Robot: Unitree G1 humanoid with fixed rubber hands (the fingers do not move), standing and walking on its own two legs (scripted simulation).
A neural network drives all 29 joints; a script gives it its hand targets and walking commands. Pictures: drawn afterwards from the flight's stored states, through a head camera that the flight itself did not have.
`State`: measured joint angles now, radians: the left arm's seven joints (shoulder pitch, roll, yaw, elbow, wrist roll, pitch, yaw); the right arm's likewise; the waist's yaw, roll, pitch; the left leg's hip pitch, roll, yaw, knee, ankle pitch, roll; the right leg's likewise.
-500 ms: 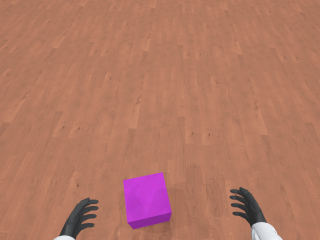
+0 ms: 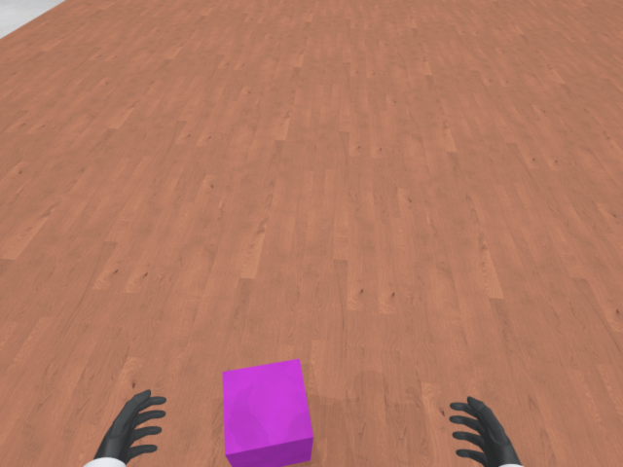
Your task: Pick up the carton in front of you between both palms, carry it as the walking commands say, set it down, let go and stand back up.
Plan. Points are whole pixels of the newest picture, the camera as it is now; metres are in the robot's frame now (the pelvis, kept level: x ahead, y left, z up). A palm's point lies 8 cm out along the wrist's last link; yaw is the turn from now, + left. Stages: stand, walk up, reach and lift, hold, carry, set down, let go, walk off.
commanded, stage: let go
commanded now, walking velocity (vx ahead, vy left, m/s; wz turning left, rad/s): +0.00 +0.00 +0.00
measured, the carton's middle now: (268, 417) +0.38 +0.12 -0.64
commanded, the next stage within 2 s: stand in 0.02 s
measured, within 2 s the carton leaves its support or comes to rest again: neither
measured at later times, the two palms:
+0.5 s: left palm out of the picture +0.12 +0.34 -0.11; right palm out of the picture +0.10 -0.25 -0.08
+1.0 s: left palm out of the picture +0.11 +0.33 -0.11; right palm out of the picture +0.10 -0.27 -0.09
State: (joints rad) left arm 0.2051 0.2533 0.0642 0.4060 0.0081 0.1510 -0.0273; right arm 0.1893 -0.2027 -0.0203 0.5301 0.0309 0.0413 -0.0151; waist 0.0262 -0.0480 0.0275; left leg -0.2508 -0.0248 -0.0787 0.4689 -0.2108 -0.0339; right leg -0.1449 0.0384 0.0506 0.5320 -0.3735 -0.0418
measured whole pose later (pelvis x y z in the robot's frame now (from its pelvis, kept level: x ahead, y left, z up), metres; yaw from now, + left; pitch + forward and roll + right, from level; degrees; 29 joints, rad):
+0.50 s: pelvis +0.01 +0.05 +0.00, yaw -3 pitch -1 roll +0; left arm 0.24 0.37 0.06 0.76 0.04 0.01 0.02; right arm 0.19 -0.31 -0.04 0.82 -0.04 0.00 -0.01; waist 0.00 -0.07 0.04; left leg -0.25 -0.04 -0.02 0.52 -0.26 0.02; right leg -0.11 0.02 0.11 0.48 -0.35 0.02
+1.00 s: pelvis +0.01 +0.04 +0.01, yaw -2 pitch -3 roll +0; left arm 0.19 0.38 0.01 0.91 0.02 0.00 0.03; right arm 0.11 -0.35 -0.01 0.96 -0.02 0.01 -0.02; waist 0.00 -0.04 0.06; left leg -0.17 -0.03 -0.04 0.44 -0.21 0.01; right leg -0.02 0.02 0.09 0.39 -0.31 0.00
